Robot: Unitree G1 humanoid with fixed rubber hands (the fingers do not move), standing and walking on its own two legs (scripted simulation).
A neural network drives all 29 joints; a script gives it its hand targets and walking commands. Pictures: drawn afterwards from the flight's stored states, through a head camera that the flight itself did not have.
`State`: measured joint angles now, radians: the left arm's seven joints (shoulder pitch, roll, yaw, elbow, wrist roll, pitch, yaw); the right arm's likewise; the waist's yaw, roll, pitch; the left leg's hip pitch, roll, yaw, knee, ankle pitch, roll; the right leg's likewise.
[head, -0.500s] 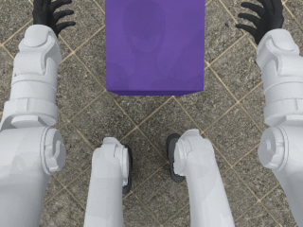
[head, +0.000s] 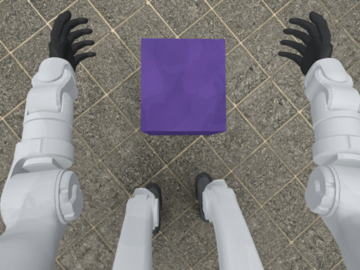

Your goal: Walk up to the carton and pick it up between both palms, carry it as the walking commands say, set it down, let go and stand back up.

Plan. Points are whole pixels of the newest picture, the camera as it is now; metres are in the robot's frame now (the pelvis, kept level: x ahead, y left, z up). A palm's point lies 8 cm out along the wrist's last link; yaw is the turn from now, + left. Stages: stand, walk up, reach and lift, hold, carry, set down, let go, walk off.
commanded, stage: set down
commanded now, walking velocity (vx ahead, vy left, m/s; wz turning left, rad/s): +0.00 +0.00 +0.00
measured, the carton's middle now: (181, 95) +0.54 -0.04 -0.48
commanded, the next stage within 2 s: let go in 0.22 s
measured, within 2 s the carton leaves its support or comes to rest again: neither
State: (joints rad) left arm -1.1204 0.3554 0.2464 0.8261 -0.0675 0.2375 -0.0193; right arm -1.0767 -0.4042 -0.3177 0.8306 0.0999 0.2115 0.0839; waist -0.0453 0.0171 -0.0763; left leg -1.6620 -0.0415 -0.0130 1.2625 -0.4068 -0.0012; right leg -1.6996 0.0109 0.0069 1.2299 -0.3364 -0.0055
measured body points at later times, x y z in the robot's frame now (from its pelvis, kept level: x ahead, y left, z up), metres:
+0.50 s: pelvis +0.04 -0.01 +0.07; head +0.31 -0.02 +0.44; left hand +0.47 +0.20 -0.04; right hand +0.45 -0.28 -0.04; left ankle +0.06 +0.11 -0.58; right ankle +0.09 -0.11 -0.58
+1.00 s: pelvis +0.08 +0.00 +0.15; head +0.15 +0.00 +0.60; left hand +0.29 +0.23 +0.07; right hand +0.26 -0.24 +0.07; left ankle +0.06 +0.11 -0.58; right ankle +0.09 -0.11 -0.58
